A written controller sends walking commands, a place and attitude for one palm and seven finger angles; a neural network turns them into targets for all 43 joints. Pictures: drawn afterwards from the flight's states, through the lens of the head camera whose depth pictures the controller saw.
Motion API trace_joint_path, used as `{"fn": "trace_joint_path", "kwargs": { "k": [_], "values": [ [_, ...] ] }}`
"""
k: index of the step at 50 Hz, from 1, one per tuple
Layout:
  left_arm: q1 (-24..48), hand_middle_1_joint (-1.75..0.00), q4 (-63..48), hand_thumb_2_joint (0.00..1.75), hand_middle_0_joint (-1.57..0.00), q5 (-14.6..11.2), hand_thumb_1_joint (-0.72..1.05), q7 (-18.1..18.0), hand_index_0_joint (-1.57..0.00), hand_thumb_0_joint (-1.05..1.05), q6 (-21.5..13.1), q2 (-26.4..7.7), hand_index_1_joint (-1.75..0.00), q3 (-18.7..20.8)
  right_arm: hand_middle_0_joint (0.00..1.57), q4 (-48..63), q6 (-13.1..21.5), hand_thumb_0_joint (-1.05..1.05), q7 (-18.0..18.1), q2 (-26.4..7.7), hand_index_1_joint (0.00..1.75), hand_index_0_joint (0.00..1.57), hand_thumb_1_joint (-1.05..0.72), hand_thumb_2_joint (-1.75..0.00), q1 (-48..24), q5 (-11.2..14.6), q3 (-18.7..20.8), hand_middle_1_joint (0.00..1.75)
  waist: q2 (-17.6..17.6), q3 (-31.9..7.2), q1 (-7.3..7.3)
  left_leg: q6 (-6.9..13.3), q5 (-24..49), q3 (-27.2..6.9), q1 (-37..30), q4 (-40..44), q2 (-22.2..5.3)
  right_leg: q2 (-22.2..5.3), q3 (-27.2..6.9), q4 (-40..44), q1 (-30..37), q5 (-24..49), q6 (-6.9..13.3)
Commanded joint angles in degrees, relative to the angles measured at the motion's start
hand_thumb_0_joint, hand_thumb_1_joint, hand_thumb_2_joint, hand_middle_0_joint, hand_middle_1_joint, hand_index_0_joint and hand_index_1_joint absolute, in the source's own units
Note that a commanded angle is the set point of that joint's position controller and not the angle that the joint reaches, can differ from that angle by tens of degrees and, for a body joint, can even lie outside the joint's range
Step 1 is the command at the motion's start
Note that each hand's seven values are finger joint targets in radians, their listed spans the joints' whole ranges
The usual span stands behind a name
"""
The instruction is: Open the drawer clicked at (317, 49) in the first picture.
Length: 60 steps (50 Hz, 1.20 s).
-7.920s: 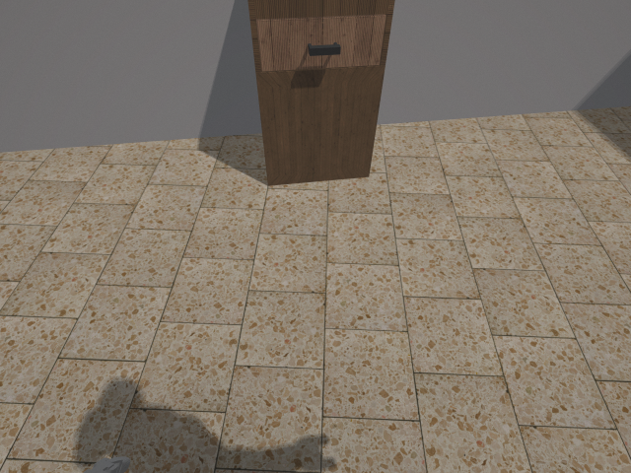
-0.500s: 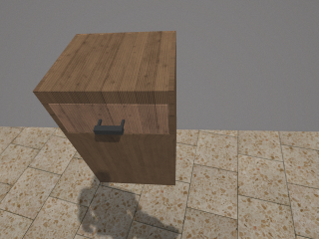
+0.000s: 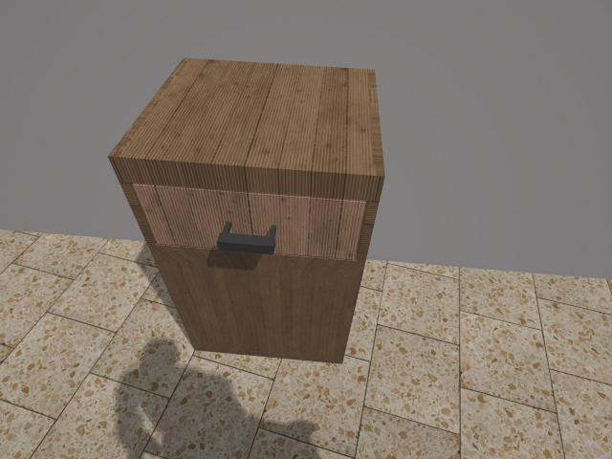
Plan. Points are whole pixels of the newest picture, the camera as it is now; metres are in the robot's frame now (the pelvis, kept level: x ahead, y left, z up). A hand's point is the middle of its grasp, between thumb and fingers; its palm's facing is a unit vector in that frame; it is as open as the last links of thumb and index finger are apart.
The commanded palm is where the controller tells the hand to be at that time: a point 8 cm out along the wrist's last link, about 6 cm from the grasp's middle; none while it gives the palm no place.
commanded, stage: come to a stop and stand still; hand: left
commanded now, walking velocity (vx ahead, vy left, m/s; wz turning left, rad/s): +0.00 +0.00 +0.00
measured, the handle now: (248, 235) +0.55 +0.16 -0.10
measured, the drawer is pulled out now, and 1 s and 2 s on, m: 0.00 0.00 0.00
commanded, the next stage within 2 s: look again from close up in 1.00 s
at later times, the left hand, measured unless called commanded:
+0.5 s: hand out of the picture +0.03 +0.17 -0.17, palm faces +0.00 -0.98 -0.20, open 7.3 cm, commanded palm none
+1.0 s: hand out of the picture +0.01 +0.11 -0.17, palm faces +0.05 -0.99 -0.16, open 7.3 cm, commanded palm none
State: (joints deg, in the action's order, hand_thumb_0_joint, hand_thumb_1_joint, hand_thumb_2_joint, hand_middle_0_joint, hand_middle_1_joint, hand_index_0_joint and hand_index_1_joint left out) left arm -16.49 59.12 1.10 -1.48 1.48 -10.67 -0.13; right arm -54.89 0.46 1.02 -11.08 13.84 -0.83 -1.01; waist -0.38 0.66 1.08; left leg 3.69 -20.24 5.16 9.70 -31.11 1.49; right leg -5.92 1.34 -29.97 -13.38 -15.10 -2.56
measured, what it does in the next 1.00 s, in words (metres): shifts its weight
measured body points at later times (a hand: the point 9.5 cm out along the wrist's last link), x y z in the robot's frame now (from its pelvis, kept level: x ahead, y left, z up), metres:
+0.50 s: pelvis +0.02 +0.00 +0.00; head +0.04 -0.01 +0.45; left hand +0.04 +0.22 -0.16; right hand -0.01 -0.22 -0.16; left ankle -0.03 +0.07 -0.73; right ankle +0.01 -0.18 -0.73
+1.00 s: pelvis +0.03 -0.04 +0.00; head +0.05 -0.04 +0.45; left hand +0.01 +0.16 -0.16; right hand +0.03 -0.26 -0.16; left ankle -0.03 +0.07 -0.73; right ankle +0.01 -0.18 -0.73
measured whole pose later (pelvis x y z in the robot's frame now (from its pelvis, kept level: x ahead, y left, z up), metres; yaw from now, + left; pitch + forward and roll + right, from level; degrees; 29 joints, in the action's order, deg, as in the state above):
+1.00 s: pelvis +0.03 -0.04 +0.00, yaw +0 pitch -1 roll +0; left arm -17.3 64.6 0.9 -1.7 -0.1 -7.0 0.1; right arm -64.8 1.4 2.4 -8.4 15.9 -0.5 -0.7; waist -0.1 2.1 0.4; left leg -0.3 -20.2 3.5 5.5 -26.6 -1.8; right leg -2.8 3.3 -28.0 -10.0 -17.0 -1.4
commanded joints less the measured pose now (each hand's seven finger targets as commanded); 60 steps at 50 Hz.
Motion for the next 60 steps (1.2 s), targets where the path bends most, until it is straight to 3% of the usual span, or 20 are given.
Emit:
{"fn": "trace_joint_path", "kwargs": {
  "k": [1,6,8,10,12,14,33,37,40,50,60],
  "values": [
    [-1.5,-0.30,-2.6,0.90,-0.20,0.0,0.90,-0.2,-0.20,0.00,-1.0,-5.0,-0.30,0.6,0.20,1.4,0.9,0.00,0.4,-7.6,0.30,0.20,-0.90,-0.90,3.6,-0.2,1.3,0.30,-1.9,4.8,-0.64,-0.3,9.0,-9.8,6.9,14.2,-8.5,1.1,0.3,1.7,1.2,2.9,3.2],
    [-1.7,-0.30,-1.7,0.90,-0.20,-0.2,0.90,-0.2,-0.20,0.00,-1.1,-4.6,-0.30,0.6,0.20,-0.4,1.4,0.00,0.9,-7.1,0.30,0.20,-0.90,-0.90,5.1,-0.1,1.0,0.30,-3.4,2.9,-0.63,-0.4,19.3,-8.7,3.0,12.8,-8.6,0.8,0.5,1.5,1.6,4.4,3.1],
    [-1.9,-0.30,-1.0,0.90,-0.20,-0.3,0.90,-0.2,-0.20,0.00,-1.2,-4.3,-0.30,0.6,0.20,-1.3,1.4,0.00,1.0,-6.8,0.30,0.20,-0.90,-0.90,5.8,-0.1,0.9,0.30,-1.9,2.8,-0.74,-0.4,20.4,-8.4,2.6,12.3,-8.4,0.7,0.3,1.5,2.1,5.3,3.2],
    [-1.7,-0.30,-0.7,0.90,-0.20,-0.3,0.90,-0.3,-0.20,0.00,-1.2,-4.0,-0.30,0.7,0.20,-2.2,1.5,0.00,1.1,-6.6,0.30,0.20,-0.90,-0.90,6.7,-0.1,0.9,0.30,-2.0,2.3,-0.76,-0.5,24.4,-8.4,1.4,11.6,-8.5,0.7,0.5,0.9,2.4,6.2,3.2],
    [-2.1,-0.30,0.0,0.90,-0.20,-0.5,0.90,-0.4,-0.20,0.00,-1.2,-3.7,-0.30,0.7,0.20,-3.1,1.5,0.00,1.2,-6.1,0.30,0.20,-0.90,-0.90,6.9,-0.1,0.8,0.30,-3.0,2.6,-0.60,-0.4,24.1,-7.8,0.9,11.5,-8.4,0.6,0.4,1.3,2.4,6.1,3.2],
    [-1.9,-0.30,0.3,0.90,-0.20,-0.4,0.90,-0.4,-0.20,0.00,-1.3,-3.5,-0.30,0.8,0.20,-3.8,1.5,0.00,1.3,-5.8,0.30,0.20,-0.90,-0.90,7.8,0.0,0.9,0.30,-1.8,2.4,-0.83,-0.5,25.7,-7.5,0.7,11.0,-8.2,0.6,0.4,0.7,2.9,7.9,3.4],
    [-3.5,-0.30,3.1,0.90,-0.20,-0.4,0.90,-0.7,-0.20,0.00,-2.1,-2.2,-0.30,1.1,0.20,-8.4,1.4,0.00,1.5,-2.1,0.30,0.20,-0.90,-0.90,8.8,0.2,1.1,0.30,1.9,3.2,-0.91,-1.0,19.1,-4.8,0.8,8.4,-7.0,-0.7,-0.9,2.3,4.8,17.8,4.0],
    [-3.7,-0.30,3.3,0.90,-0.20,-0.4,0.90,-0.7,-0.20,0.00,-2.2,-1.9,-0.30,1.1,0.20,-8.7,1.3,0.00,1.5,-1.7,0.30,0.20,-0.90,-0.90,8.1,0.1,1.1,0.30,0.6,3.6,-0.91,-1.2,18.6,-4.7,0.4,8.6,-7.1,-0.6,-1.4,3.2,4.3,17.4,4.2],
    [-3.7,-0.30,3.5,0.90,-0.20,-0.4,0.90,-0.7,-0.20,0.00,-2.4,-1.9,-0.30,1.0,0.20,-9.0,1.2,0.00,1.5,-1.7,0.30,0.20,-0.90,-0.90,7.8,0.2,1.1,0.30,1.8,3.8,-1.07,-1.4,17.6,-4.7,0.2,8.6,-7.2,-0.6,-1.5,3.9,4.1,17.6,4.3],
    [-4.3,-0.30,3.8,0.90,-0.20,-0.4,0.90,-0.7,-0.20,0.00,-2.6,-1.7,-0.30,1.0,0.20,-9.4,1.2,0.00,1.5,-1.6,0.30,0.20,-0.90,-0.90,7.2,0.2,1.0,0.30,0.1,3.1,-0.86,-1.8,18.2,-4.6,-0.6,8.9,-7.4,-0.5,-1.2,5.2,5.0,17.6,4.5],
    [-4.6,-0.30,3.9,0.90,-0.20,-0.4,0.90,-0.6,-0.20,0.00,-2.6,-1.5,-0.30,1.0,0.20,-9.9,1.2,0.00,1.5,-1.2,0.30,0.20,-0.90,-0.90,7.8,0.2,1.0,0.30,0.9,3.9,-0.59,-2.1,17.2,-4.8,0.3,9.5,-7.5,-0.5,-0.6,6.1,5.6,16.7,4.5]
  ]
}}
